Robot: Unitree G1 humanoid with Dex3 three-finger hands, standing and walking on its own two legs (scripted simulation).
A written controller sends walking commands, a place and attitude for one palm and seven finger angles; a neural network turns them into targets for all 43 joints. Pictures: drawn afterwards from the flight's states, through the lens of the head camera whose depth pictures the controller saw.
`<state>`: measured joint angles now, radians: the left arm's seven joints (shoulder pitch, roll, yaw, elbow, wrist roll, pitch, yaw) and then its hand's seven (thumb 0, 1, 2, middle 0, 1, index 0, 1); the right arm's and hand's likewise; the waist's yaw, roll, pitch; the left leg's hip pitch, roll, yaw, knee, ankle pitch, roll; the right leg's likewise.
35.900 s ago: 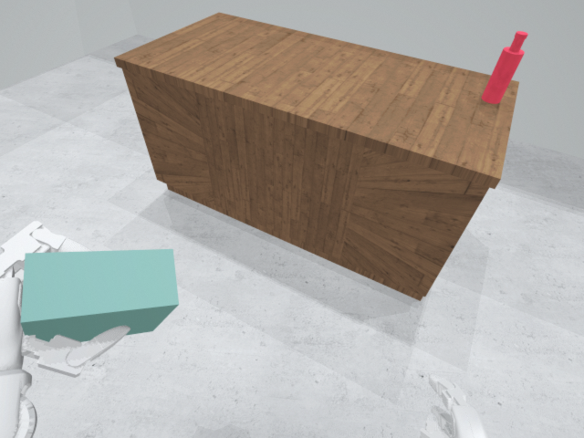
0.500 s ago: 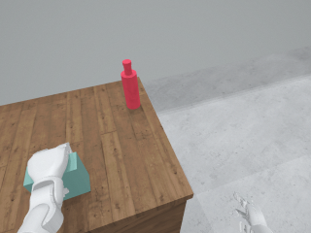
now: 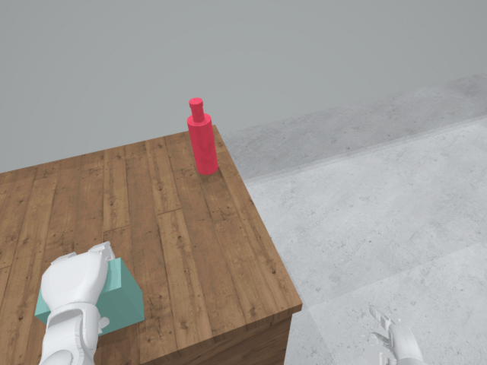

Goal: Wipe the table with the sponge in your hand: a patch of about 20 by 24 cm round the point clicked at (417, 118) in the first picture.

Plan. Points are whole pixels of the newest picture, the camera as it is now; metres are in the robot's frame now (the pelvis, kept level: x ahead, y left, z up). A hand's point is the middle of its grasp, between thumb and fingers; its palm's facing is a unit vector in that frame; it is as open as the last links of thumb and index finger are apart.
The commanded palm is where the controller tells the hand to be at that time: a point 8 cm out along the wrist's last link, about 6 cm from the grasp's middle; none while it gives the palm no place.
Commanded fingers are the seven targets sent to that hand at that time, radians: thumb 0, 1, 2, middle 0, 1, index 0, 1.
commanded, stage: lift the sponge slowly off the table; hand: left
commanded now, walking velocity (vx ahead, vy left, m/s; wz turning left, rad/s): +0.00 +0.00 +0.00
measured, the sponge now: (101, 307) +0.21 +0.29 -0.03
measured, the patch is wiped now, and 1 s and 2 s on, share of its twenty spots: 1.00 1.00 1.00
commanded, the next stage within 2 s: none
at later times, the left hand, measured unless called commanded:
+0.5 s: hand (87, 306) +0.19 +0.28 +0.03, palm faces -0.04 -0.12 -0.99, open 10.1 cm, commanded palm +0.16 +0.27 +0.09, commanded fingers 0.00 0.10 1.30 -1.20 -1.60 -1.20 -1.60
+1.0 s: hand (89, 295) +0.19 +0.27 +0.06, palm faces +0.00 -0.10 -0.99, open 10.1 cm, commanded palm +0.17 +0.26 +0.12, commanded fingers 0.00 0.10 1.30 -1.20 -1.60 -1.20 -1.60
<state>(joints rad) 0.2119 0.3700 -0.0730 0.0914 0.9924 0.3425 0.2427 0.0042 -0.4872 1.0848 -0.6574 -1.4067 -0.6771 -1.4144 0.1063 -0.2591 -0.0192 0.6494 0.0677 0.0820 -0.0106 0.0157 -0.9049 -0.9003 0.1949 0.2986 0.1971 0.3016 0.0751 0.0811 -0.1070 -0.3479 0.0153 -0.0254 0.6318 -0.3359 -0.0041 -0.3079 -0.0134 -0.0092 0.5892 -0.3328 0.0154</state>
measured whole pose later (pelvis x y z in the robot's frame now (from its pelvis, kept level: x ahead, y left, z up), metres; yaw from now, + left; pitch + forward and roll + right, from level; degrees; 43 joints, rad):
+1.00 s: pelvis -0.02 -0.01 +0.01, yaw +1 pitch -4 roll +0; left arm 0.19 0.41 -0.10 -0.02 0.95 0.35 0.11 0.00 -0.52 1.08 -0.72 -1.33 -0.74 -1.34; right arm 0.04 -0.24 0.01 0.68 0.05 0.06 -0.04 0.02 -0.90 -0.90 0.20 0.30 0.20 0.30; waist 0.10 0.10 -0.03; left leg -0.19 0.02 -0.04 0.51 -0.26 -0.02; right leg -0.15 -0.01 -0.02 0.49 -0.28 0.00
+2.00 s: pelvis -0.01 -0.01 +0.01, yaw +1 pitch -4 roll +0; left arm 0.11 0.49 -0.08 -0.20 0.91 0.44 -0.03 0.00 -0.52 1.08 -0.72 -1.33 -0.74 -1.34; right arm -0.01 -0.25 0.05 0.65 0.06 0.06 -0.05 0.02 -0.90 -0.90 0.20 0.30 0.20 0.30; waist 0.13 0.11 -0.01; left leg -0.13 0.01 -0.05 0.44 -0.23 -0.02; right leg -0.09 -0.02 -0.03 0.42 -0.24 0.00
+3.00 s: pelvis -0.02 -0.01 +0.01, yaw +2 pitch -5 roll +0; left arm 0.21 0.51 -0.04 -0.29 0.89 0.42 -0.05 0.00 -0.52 1.08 -0.72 -1.33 -0.74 -1.34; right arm 0.01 -0.25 0.04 0.63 0.06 0.04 -0.06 0.02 -0.90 -0.90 0.20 0.30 0.20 0.30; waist 0.13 0.12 -0.01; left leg -0.14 0.02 -0.06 0.46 -0.23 -0.02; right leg -0.10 -0.01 -0.04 0.44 -0.25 0.00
